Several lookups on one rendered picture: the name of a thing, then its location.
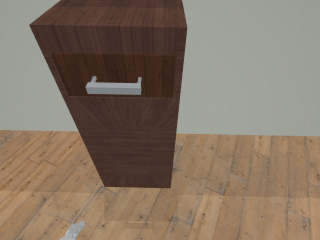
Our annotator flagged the robot left hand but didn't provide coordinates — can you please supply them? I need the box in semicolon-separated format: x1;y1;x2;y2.
59;221;85;240

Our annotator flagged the handle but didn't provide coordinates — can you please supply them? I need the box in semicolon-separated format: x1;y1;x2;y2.
85;76;142;95

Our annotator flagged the cabinet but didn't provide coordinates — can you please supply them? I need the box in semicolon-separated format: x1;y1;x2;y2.
29;0;188;189

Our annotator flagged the drawer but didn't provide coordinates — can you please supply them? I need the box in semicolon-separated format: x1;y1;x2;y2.
51;52;176;98

